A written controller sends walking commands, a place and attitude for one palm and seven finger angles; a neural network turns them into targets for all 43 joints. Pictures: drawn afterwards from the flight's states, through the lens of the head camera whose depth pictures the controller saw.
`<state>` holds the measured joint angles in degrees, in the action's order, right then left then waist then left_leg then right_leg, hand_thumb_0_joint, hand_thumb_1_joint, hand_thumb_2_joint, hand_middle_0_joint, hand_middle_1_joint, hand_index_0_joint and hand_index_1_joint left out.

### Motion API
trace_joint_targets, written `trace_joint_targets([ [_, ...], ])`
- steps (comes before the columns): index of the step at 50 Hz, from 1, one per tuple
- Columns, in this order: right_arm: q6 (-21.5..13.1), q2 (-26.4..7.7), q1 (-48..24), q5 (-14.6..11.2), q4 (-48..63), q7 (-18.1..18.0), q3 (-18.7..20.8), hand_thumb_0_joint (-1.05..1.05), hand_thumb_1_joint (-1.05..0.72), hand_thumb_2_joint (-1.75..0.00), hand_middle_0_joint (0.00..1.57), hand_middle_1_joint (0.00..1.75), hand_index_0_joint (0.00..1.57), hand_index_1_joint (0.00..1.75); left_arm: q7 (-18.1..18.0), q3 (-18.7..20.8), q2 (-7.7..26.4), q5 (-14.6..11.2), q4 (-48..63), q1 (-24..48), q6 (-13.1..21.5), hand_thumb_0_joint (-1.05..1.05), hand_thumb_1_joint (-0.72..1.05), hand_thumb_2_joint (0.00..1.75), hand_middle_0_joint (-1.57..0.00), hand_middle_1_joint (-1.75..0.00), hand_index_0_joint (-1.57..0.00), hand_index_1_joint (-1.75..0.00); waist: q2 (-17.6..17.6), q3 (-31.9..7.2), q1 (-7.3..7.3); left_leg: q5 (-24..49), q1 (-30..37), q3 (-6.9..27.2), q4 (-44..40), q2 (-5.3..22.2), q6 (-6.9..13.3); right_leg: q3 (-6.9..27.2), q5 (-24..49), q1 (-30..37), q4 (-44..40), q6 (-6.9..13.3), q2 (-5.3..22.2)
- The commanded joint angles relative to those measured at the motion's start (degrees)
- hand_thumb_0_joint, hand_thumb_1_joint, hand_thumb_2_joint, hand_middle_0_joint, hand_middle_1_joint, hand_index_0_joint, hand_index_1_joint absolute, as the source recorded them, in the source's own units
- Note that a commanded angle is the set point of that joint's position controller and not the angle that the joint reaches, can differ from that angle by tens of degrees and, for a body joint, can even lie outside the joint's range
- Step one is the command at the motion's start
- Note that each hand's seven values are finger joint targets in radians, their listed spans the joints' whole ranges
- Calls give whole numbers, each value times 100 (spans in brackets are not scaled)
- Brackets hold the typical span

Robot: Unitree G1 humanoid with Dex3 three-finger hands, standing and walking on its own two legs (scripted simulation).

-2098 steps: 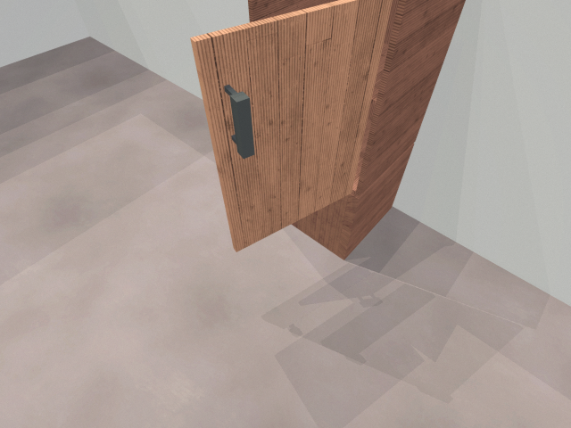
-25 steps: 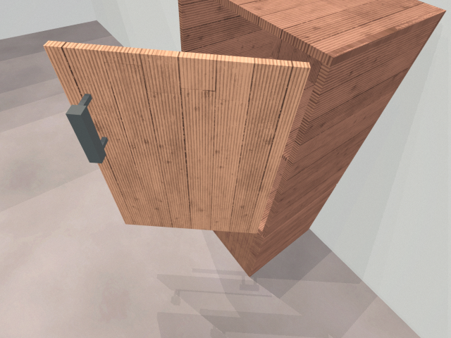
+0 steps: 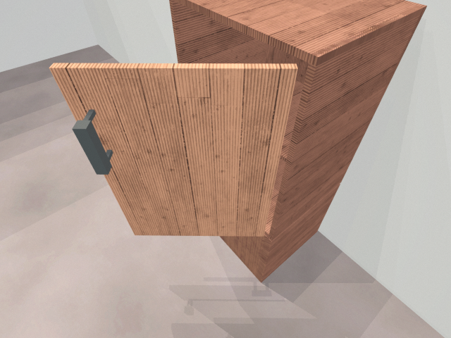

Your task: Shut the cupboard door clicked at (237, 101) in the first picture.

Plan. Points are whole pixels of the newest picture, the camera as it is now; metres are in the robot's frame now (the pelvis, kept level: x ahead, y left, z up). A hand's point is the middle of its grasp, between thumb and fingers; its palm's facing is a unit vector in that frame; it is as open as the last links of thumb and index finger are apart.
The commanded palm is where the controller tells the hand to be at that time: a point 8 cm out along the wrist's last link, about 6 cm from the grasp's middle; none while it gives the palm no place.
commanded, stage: look again from close up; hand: left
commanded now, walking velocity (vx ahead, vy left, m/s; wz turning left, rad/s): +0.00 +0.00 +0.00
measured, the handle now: (97, 142) +0.46 +0.29 +0.10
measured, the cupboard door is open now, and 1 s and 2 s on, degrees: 50 50 50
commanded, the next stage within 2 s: raise the hand and make a fist in 0.28 s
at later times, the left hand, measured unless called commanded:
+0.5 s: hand out of the picture +0.09 +0.22 -0.09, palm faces +0.22 -0.96 -0.20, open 7.2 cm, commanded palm +0.08 +0.24 -0.06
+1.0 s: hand (108, 332) +0.13 +0.19 +0.02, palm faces +0.12 -0.99 -0.07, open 5.2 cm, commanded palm +0.11 +0.24 +0.00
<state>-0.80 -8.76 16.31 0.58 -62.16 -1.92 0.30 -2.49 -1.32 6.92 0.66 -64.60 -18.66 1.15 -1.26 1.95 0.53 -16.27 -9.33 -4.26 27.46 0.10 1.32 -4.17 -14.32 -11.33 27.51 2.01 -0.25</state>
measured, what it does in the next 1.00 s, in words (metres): lowers itself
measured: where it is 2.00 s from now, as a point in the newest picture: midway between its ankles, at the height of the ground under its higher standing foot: outside the picture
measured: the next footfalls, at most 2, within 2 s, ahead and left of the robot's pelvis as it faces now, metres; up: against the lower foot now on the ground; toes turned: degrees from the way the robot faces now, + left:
none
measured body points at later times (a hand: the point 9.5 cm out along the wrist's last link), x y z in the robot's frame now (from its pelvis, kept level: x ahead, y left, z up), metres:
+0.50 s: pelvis -0.02 +0.02 -0.01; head -0.03 +0.03 +0.44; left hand +0.08 +0.27 -0.08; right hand +0.01 -0.21 -0.14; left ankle -0.01 +0.10 -0.74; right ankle +0.01 -0.10 -0.74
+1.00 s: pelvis -0.03 -0.01 -0.09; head +0.02 +0.00 +0.36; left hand +0.12 +0.24 +0.02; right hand +0.22 -0.19 -0.13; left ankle -0.01 +0.10 -0.74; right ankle +0.01 -0.10 -0.74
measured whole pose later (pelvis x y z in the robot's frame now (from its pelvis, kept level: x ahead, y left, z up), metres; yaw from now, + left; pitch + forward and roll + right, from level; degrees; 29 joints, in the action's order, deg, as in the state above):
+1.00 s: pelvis -0.03 -0.01 -0.09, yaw +5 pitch +11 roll -3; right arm -15.9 -14.1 8.5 -0.8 -28.4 -1.8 -1.2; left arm 13.7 5.5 12.6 -16.0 11.6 -29.3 31.1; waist -2.1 -5.8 -4.7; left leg -30.4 -47.6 1.9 67.2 0.3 1.1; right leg -9.5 -28.5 -45.7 63.3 3.3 1.0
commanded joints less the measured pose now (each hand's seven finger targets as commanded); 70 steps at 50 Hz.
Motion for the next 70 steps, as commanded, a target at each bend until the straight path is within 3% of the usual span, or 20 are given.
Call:
trace_joint_targets([
  [1,-42,-392,360,6,234,52,25,0,-90,-90,20,30,20,30,-30,117,640,5,330,-151,93,0,90,90,-20,-30,-20,-30,410,623,19,263,-520,610,-611,457,13,849,-89,-419,-739,146,702],
  [18,-119,-482,422,10,113,55,-16,0,-90,-90,20,30,20,30,9,116,612,-2,439,-210,25,0,90,90,-20,-30,-20,-30,115,349,-83,67,-687,811,-1064,527,100,629,271,52,-566,33,645],
  [19,-143,-691,-139,-37,434,89,-16,0,-90,-90,20,30,20,30,-188,106,800,85,212,-523,73,0,90,90,-20,-30,-20,-30,326,530,-301,840,-828,462,-83,667,-44,703,1564,-243,-400,-46,848],
  [20,-1202,-2119,259,-5,2436,-482,343,0,-90,-90,20,30,20,30,-159,2492,4097,-656,9821,4825,1587,0,90,90,-20,-30,-20,-30,-174,-1909,969,1571,642,821,-239,372,18,354,1217,89,345,-116,173],
  [21,-1639,-1027,-460,-348,2286,-430,-133,0,-90,-90,20,30,20,30,-119,140,1193,-733,8239,858,1102,0,90,90,-22,-32,-22,-32,-1803,-2600,18,1823,1207,527,-206,269,-188,27,326,-413,487,35,-90],
  [22,-1877,-1328,-355,-301,2009,-446,-101,0,-90,-90,20,30,20,30,-405,450,1185,-1048,8118,730,785,0,90,90,-24,-34,-24,-34,-1609,-2392,8,1680,913,686,-584,376,-469,-133,-97,-292,617,32,-159],
  [23,-1966,-886,-474,-308,1754,-279,-143,0,-90,-90,20,30,20,30,-386,-511,-407,-926,6260,-868,123,0,90,90,-25,-36,-25,-36,-1036,-1061,38,548,-50,909,-861,361,-401,-164,-411,-845,695,-62,-16],
  [24,-2045,-1224,-354,-385,2125,-198,-28,0,-90,-90,20,30,20,30,-455,-474,-44,-1053,7249,271,274,0,90,90,-27,-38,-27,-38,-698,-199,255,-665,-762,1093,-754,274,-316,-129,-273,-935,502,-58,63],
  [26,-2199,-1269,-471,-273,2476,-134,82,0,-90,-90,20,30,20,30,-361,-237,67,-903,6771,196,822,0,90,90,-31,-42,-31,-42,303,697,381,-1252,-1563,1162,-309,81,-199,-154,-720,-1527,334,-74,80],
  [30,-2133,-1198,-573,-111,3079,148,382,0,-90,-90,20,30,20,30,671,474,36,-1301,5458,-2030,2365,0,90,90,-38,-50,-38,-50,2362,118,-277,-793,-2641,629,1068,-144,-279,-174,-1883,-2209,975,-29,42],
  [33,-1848,-1325,-900,-71,3735,379,519,0,-90,-90,20,30,20,30,1690,1126,650,-1559,5616,-2368,3345,0,90,90,-44,-56,-44,-56,1191,-437,-534,-636,-3071,345,1745,-301,-331,141,-1531,-2022,1611,128,164],
  [35,-1716,-1263,-1099,-143,4107,378,498,0,-90,-90,20,30,20,30,1790,1325,1037,-1423,6314,-2194,3225,0,90,90,-47,-60,-47,-60,-37,-790,-692,-693,-3163,260,1815,-327,-226,173,-1277,-2144,2040,140,141],
  [40,-1609,-1122,-838,-119,4526,234,359,0,-90,-90,20,30,20,30,1209,1193,1181,-1462,9000,-731,3156,0,90,90,-57,-70,-57,-70,-1321,-1713,-310,-883,-2837,690,2085,-119,-66,223,-982,-2735,2492,119,-2],
  [42,-1666,-1146,-595,-75,4410,136,296,0,-90,-90,20,30,20,30,1100,934,1175,-1526,9933,160,3497,0,90,90,-60,-74,-60,-74,-987,-1888,90,-746,-2745,823,2436,-62,0,305,-945,-3037,2531,71,-78],
  [47,-1829,-1320,-466,-184,4028,-83,214,0,-90,-90,20,30,20,30,1769,351,920,-1647,9030,61,3543,0,90,90,-69,-84,-69,-84,-103,-1423,468,-750,-3233,854,3003,-11,102,525,-1241,-3256,2238,4,-97],
  [51,-1576,-1302,-502,-381,4252,-190,275,0,-90,-90,20,30,20,30,2242,935,1380,-1591,7982,-1054,1987,0,90,90,-77,-92,-77,-92,561,-1636,44,-648,-3442,664,2694,-54,93,794,-1496,-2290,1645,-114,106],
  [55,-1213,-1006,-857,-392,4565,-230,197,0,-90,-90,20,30,20,30,1998,1938,1644,-1999,8673,-1427,897,0,90,90,-84,-100,-84,-100,528,-2343,-509,223,-3066,559,2417,-176,10,911,76,-900,1661,-282,337],
  [60,-1243,-844,-543,-277,4296,-204,179,0,-90,-90,20,30,20,30,1322,2183,1385,-2157,9059,-1371,1660,0,90,90,-93,-110,-93,-110,379,-1959,-468,859,-2777,656,2096,-88,-97,518,1746,-875,1954,-235,192],
  [66,-1603,-1187,-254,-339,4098,-173,198,0,-90,-90,20,30,20,30,1945,992,1052,-1935,8699,-895,2234,0,90,90,-104,-122,-104,-122,96,-1406,79,497,-2483,646,2069,-64,3,486,608,-1734,1632,-201,123],
  [70,-1662,-1274,-334,-379,4150,-274,223,0,-90,-90,20,30,20,30,2088,1485,1614,-1962,8755,-658,1943,0,90,90,-112,-130,-112,-130,231,-1713,-84,319,-2343,622,1903,-100,47,627,41,-1368,1331,-169,196],
])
